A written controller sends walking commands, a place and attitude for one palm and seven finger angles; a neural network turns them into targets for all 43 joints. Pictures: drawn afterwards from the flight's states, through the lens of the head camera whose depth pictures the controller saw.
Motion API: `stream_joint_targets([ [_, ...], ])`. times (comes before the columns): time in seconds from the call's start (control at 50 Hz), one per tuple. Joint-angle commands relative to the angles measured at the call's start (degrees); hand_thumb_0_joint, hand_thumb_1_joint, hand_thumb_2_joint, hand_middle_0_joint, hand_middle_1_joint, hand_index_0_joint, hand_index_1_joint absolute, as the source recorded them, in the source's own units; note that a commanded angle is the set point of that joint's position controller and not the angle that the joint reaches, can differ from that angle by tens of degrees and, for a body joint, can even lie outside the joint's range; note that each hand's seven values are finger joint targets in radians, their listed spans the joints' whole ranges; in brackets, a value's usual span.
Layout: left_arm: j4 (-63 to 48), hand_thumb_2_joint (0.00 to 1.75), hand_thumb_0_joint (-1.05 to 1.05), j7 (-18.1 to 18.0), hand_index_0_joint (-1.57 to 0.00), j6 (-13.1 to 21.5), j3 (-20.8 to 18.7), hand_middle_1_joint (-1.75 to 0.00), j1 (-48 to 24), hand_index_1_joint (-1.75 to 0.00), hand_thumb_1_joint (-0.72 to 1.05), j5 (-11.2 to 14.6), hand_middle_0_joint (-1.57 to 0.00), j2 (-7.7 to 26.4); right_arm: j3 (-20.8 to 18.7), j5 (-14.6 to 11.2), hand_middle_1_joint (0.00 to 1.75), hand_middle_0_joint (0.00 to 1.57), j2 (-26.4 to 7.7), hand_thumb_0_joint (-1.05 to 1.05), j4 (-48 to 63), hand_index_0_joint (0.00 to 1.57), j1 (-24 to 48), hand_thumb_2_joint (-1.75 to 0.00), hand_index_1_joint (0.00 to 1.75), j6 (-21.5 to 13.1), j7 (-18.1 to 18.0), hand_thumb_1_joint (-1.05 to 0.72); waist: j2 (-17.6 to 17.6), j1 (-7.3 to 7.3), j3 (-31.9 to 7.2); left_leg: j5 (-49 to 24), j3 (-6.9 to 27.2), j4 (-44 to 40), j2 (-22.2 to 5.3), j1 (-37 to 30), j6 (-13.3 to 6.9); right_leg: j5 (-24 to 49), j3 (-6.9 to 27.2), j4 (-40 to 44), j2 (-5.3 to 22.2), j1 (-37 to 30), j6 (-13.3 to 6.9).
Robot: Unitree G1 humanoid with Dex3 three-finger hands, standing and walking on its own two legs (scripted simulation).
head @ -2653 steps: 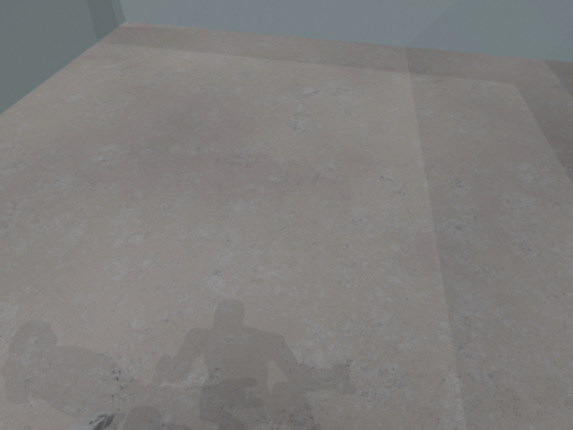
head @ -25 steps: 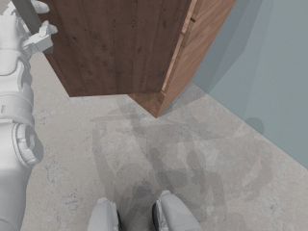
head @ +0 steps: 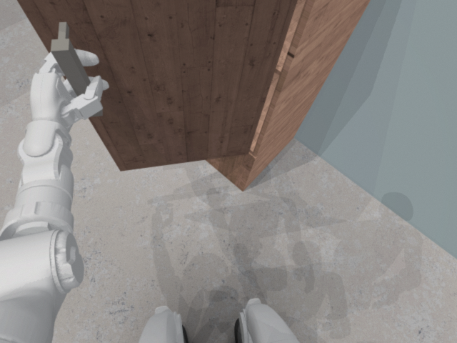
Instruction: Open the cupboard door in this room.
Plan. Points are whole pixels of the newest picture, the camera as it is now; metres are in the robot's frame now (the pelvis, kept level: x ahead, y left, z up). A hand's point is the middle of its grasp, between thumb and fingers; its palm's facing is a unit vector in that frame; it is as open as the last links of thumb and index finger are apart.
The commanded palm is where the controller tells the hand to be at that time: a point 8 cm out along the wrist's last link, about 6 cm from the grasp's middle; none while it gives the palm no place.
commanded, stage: pull the door open along its arc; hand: left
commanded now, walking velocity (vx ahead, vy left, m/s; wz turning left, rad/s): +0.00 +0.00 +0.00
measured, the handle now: (81, 73) +0.56 +0.20 +0.07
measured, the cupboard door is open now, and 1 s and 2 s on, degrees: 53 90 92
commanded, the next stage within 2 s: open thumb and fingers to let go in 0.68 s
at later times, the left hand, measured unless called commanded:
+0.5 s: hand (147, 180) +0.36 +0.09 +0.07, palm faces +0.37 -0.93 +0.01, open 6.1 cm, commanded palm +0.30 +0.15 +0.07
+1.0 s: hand (183, 202) +0.32 +0.04 +0.07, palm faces +0.39 -0.92 -0.02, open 6.8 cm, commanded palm +0.28 +0.08 +0.07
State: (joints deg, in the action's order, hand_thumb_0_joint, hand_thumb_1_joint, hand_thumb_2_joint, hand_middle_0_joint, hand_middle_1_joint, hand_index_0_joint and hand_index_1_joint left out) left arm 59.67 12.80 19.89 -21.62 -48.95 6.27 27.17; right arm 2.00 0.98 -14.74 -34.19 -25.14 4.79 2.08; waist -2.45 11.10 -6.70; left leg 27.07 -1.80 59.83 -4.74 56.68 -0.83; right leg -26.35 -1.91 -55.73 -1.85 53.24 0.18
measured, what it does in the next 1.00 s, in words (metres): shifts its weight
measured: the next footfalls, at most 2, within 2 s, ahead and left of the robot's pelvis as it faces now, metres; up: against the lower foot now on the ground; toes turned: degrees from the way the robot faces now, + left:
none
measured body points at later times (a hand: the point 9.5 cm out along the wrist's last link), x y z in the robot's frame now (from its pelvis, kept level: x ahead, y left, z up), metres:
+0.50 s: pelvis +0.01 -0.02 +0.02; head +0.06 -0.03 +0.47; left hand +0.34 +0.14 +0.07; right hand +0.17 -0.23 -0.09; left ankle +0.00 +0.11 -0.67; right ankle -0.01 -0.13 -0.67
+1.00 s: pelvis -0.01 -0.05 +0.02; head +0.04 -0.07 +0.46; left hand +0.30 +0.09 +0.07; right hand +0.16 -0.27 -0.11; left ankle +0.00 +0.11 -0.67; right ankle -0.01 -0.13 -0.67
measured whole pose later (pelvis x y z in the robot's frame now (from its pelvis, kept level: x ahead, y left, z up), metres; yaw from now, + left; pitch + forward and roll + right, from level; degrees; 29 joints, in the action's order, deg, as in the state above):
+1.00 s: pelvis -0.01 -0.05 +0.02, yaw +5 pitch +12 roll +1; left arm 22.9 -30.6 19.2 7.6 -7.6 -2.9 -5.6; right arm -0.8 4.5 -11.3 -36.9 -11.3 0.5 0.4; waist -2.0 1.3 -7.2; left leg 23.4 1.1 52.5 -2.3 40.6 3.0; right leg -28.2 -5.0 -55.1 0.2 38.7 -3.7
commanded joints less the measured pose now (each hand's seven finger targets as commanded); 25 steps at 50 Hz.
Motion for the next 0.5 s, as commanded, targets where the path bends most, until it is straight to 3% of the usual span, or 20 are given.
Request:
stream_joint_targets([
  [0.0,-17.81,0.90,0.00,0.39,-0.40,2.53,2.09,-1.35,-3.34,-1.35,0.90,2.25,-0.40,5.57,-5.00,-1.09,0.30,0.20,-9.86,0.00,5.59,0.20,-6.17,-0.90,0.30,-1.09,-0.14,-0.90,-2.93,-4.70,-28.78,-30.57,1.56,-6.79,3.65,-24.19,-0.76,30.90,-1.37,5.71,-2.01,-17.83,-1.05],
  [0.04,-22.74,0.90,0.00,-0.41,-0.40,2.66,3.08,-1.35,3.36,-1.35,0.90,3.20,-0.40,3.08,-5.22,-1.44,0.30,0.20,-9.35,0.00,6.35,0.20,-4.83,-0.90,0.30,-1.38,0.15,-0.90,-2.83,-5.90,-28.37,-33.51,1.29,-7.43,3.58,-25.88,-0.64,32.93,-1.45,5.96,-1.76,-19.15,-1.05],
  [0.06,-27.08,0.90,0.00,-9.23,-0.40,2.41,-4.72,-1.35,6.20,-1.35,0.90,7.58,-0.40,0.58,-5.26,-0.86,0.30,0.20,-7.52,0.00,6.95,0.20,-3.16,-0.90,0.30,-2.13,0.32,-0.90,-1.74,-10.42,-27.29,-34.15,0.97,-8.14,3.45,-23.99,0.12,32.03,-2.21,6.39,-1.77,-20.54,-0.61],
  [0.08,-27.99,0.90,0.00,-13.59,-0.40,1.72,0.73,-1.35,10.60,-1.35,0.90,6.57,-0.40,-5.78,-5.05,-0.78,0.30,0.20,-7.14,0.00,7.03,0.20,-1.89,-0.90,0.30,-2.93,0.96,-0.90,-1.26,-8.90,-24.78,-32.56,0.49,-8.73,3.59,-23.52,0.38,31.55,-2.35,6.82,-1.81,-20.32,-0.35],
  [0.12,-32.25,0.90,0.00,-21.29,-0.40,2.05,-0.97,-1.35,16.30,-1.35,0.90,3.88,-0.40,-5.39,-5.30,-0.07,0.30,0.20,-7.04,0.00,6.86,0.20,-1.01,-0.90,0.30,-3.59,1.49,-0.90,3.19,-10.08,-22.68,-31.52,0.29,-9.38,3.67,-21.07,0.49,32.21,-2.54,6.43,-1.55,-22.59,-0.58],
  [0.14,-36.10,0.90,0.00,-24.70,-0.40,2.45,0.38,-1.35,17.19,-1.35,0.90,1.81,-0.40,-6.73,-5.18,0.36,0.30,0.20,-6.57,0.00,7.18,0.20,0.02,-0.90,0.30,-3.71,1.79,-0.90,-0.45,-10.59,-23.95,-31.85,-0.11,-9.50,3.84,-21.87,0.71,32.87,-2.02,5.89,-1.09,-23.14,-0.65],
  [0.2,-40.24,0.90,0.00,-31.49,-0.40,2.27,5.93,-1.35,20.81,-1.35,0.90,-4.48,-0.40,-11.27,-5.30,1.26,0.30,0.20,-5.62,0.00,7.00,0.20,1.69,-0.90,0.30,-3.22,2.12,-0.90,-0.20,-10.15,-21.91,-31.25,0.01,-9.74,3.57,-23.56,1.01,31.75,-1.76,5.77,-0.53,-22.72,-1.08],
  [0.22,-41.63,0.90,0.00,-33.09,-0.40,2.44,6.50,-1.35,20.64,-1.35,0.90,-5.73,-0.40,-11.45,-5.35,1.64,0.30,0.20,-5.51,0.00,7.14,0.20,1.97,-0.90,0.30,-3.07,1.82,-0.90,1.21,-10.07,-21.84,-30.52,0.26,-9.71,3.64,-23.42,0.84,31.68,-1.55,5.94,-0.50,-23.48,-1.21],
  [0.24,-42.60,0.90,0.00,-34.10,-0.40,2.42,8.63,-1.35,22.06,-1.35,0.90,-6.57,-0.40,-13.89,-5.41,1.71,0.30,0.20,-5.00,0.00,7.26,0.20,2.96,-0.90,0.30,-3.02,1.65,-0.90,1.29,-10.05,-21.76,-29.72,0.18,-10.05,3.65,-24.10,0.92,31.43,-1.38,6.25,-0.33,-23.77,-1.21],
  [0.26,-43.31,0.90,0.00,-35.02,-0.40,2.32,10.82,-1.35,23.59,-1.35,0.90,-6.70,-0.40,-16.93,-5.33,1.69,0.30,0.20,-4.58,0.00,7.44,0.20,4.02,-0.90,0.30,-2.96,1.44,-0.90,2.03,-9.95,-20.93,-28.97,0.17,-10.35,3.67,-24.62,0.97,30.96,-1.49,6.72,-0.18,-23.92,-1.26],
  [0.32,-45.82,0.90,0.00,-37.57,-0.40,2.49,12.54,-1.35,24.06,-1.35,0.90,-6.70,-0.40,-19.11,-5.12,2.07,0.30,0.20,-4.06,0.00,7.64,0.20,6.75,-0.90,0.30,-3.11,0.35,-0.90,4.96,-9.97,-19.82,-24.74,0.28,-10.97,3.96,-24.24,0.82,28.92,-0.89,8.17,0.22,-25.51,-1.17],
  [0.4,-47.23,0.90,0.00,-40.87,-0.40,2.97,16.36,-1.35,26.11,-1.35,0.90,-7.81,-0.40,-23.60,-4.64,2.54,0.30,0.20,-2.81,0.00,7.39,0.20,10.55,-0.90,0.30,-3.73,-0.30,-0.90,4.61,-10.35,-17.43,-21.54,0.11,-11.41,4.34,-24.12,0.86,26.50,-0.28,9.14,1.06,-25.47,-1.19],
  [0.48,-49.67,0.90,0.00,-41.44,-0.40,3.48,21.44,-1.35,30.84,-1.35,0.90,-9.30,-0.40,-27.28,-4.65,3.01,0.30,0.20,-2.15,0.00,7.67,0.20,11.93,-0.90,0.30,-4.28,-0.23,-0.90,5.03,-10.54,-17.33,-21.38,0.00,-11.18,4.55,-24.56,0.71,28.06,0.27,9.51,1.61,-26.66,-1.22],
])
